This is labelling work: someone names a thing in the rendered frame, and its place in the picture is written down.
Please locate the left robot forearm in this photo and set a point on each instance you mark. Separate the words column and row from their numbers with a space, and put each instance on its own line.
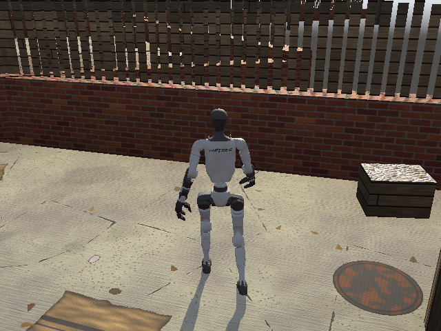
column 187, row 182

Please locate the right robot upper arm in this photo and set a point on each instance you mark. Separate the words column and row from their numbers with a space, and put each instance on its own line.
column 244, row 155

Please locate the right robot hand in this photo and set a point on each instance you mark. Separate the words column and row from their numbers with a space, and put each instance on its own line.
column 248, row 185

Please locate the robot left foot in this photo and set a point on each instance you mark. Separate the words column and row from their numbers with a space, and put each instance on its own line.
column 206, row 268

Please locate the right robot forearm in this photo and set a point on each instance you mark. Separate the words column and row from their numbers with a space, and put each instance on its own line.
column 251, row 176

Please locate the left robot upper arm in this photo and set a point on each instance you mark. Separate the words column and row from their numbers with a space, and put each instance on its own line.
column 194, row 158

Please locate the right robot shin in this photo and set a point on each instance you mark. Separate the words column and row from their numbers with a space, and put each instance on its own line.
column 240, row 260

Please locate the left robot hand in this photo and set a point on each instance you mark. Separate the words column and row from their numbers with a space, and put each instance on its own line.
column 179, row 210

